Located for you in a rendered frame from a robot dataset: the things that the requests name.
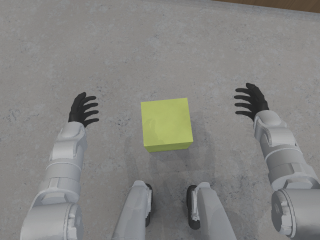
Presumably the left robot thigh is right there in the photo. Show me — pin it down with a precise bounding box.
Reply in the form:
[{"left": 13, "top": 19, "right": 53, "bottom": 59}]
[{"left": 111, "top": 185, "right": 152, "bottom": 240}]

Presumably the robot right shin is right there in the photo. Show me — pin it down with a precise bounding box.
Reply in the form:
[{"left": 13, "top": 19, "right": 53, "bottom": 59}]
[{"left": 191, "top": 182, "right": 217, "bottom": 220}]

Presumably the robot right hand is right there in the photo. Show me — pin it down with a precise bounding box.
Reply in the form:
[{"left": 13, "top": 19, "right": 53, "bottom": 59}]
[{"left": 234, "top": 83, "right": 269, "bottom": 121}]

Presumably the left robot forearm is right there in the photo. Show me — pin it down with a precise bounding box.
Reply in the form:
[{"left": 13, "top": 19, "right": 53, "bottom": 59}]
[{"left": 19, "top": 121, "right": 88, "bottom": 240}]

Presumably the carton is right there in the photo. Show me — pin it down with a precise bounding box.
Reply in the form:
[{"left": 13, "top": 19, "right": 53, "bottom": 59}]
[{"left": 140, "top": 98, "right": 193, "bottom": 153}]

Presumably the right robot forearm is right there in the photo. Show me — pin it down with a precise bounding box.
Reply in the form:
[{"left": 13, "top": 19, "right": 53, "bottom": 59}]
[{"left": 253, "top": 110, "right": 320, "bottom": 191}]

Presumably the robot left hand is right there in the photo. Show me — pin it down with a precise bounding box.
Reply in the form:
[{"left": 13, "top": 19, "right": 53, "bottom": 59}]
[{"left": 68, "top": 92, "right": 99, "bottom": 128}]

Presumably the left robot upper arm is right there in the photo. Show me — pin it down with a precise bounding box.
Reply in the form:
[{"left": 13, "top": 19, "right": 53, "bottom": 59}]
[{"left": 22, "top": 202, "right": 84, "bottom": 240}]

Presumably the right robot upper arm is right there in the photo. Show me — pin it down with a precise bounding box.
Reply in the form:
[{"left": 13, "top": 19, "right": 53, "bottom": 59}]
[{"left": 271, "top": 188, "right": 320, "bottom": 240}]

